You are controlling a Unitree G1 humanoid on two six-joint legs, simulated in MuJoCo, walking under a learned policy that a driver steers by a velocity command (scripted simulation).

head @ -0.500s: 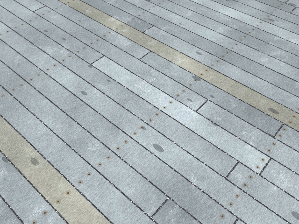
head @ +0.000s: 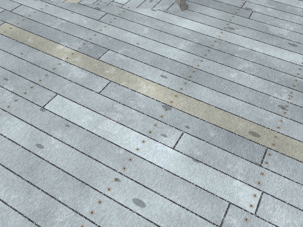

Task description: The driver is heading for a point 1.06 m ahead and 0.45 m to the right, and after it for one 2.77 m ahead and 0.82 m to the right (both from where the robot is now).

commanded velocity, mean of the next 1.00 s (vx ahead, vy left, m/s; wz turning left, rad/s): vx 0.50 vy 0.00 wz -0.53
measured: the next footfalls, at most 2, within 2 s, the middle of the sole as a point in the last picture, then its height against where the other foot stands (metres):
right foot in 0.16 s outside the picture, level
left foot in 0.66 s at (149, 205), level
